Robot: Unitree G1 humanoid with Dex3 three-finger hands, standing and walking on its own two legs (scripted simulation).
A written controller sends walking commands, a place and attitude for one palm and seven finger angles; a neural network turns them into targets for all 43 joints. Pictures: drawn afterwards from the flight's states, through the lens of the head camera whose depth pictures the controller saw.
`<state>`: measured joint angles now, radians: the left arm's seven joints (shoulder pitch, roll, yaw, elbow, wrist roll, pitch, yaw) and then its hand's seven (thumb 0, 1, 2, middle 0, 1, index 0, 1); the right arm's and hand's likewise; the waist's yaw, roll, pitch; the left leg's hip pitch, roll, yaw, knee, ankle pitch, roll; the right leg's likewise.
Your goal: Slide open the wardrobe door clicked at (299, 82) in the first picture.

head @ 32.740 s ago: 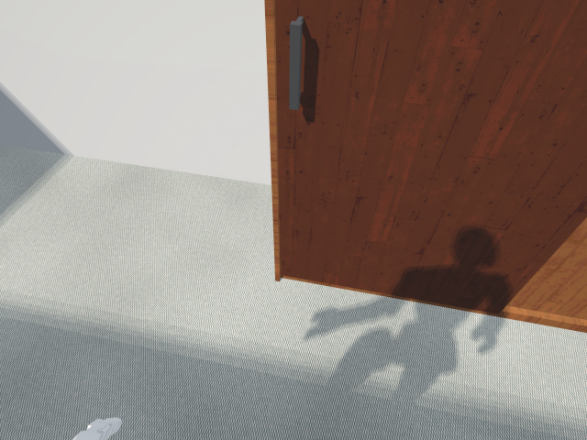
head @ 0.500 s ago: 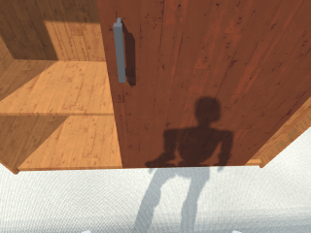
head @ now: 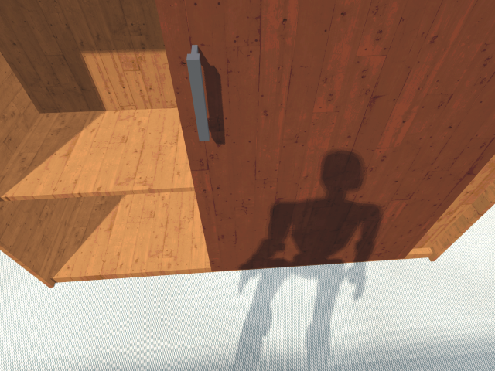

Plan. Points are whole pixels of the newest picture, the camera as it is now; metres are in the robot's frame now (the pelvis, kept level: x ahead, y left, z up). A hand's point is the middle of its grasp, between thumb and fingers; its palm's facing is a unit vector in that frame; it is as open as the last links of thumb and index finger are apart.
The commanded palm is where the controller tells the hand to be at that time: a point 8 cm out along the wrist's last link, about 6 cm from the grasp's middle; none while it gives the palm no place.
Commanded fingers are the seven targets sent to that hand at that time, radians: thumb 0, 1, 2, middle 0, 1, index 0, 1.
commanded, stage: let the arm hang, fingers relaxed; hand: left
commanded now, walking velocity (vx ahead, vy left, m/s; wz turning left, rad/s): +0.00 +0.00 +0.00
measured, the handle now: (199, 96) +0.57 +0.13 +0.14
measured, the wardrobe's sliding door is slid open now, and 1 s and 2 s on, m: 0.67 0.67 0.67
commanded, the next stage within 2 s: look to check the result in 0.32 s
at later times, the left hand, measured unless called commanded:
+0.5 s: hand out of the picture -0.05 +0.16 -0.17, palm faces +0.00 -0.99 -0.16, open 7.4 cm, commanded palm none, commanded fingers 0.00 0.90 0.90 -0.20 -0.30 -0.20 -0.30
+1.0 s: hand out of the picture -0.03 +0.15 -0.18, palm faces +0.00 -0.99 -0.17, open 7.4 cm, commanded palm none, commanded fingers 0.00 0.90 0.90 -0.20 -0.30 -0.20 -0.30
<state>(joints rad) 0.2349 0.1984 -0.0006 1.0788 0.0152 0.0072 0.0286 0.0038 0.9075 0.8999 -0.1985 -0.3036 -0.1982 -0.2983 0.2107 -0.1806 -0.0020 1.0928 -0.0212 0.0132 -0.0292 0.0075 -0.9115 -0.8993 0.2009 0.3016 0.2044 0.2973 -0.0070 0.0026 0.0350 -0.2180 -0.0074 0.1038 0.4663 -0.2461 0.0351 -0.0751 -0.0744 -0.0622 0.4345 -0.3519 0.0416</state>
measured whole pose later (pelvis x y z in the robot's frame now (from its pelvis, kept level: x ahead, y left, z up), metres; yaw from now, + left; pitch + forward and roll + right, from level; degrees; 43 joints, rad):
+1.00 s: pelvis -0.02 -0.01 +0.00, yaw +0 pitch -1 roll +0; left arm 0.26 0.14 -0.01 1.15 0.02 -0.01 0.03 0.01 0.91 0.90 -0.20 -0.30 -0.20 -0.30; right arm 0.24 -0.14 -0.01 1.15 -0.02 0.01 -0.04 0.01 -0.92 -0.90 0.20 0.30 0.20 0.30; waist -0.01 -0.01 0.06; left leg -0.22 0.02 0.10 0.42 -0.19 0.02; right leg -0.09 -0.05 -0.06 0.40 -0.30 0.02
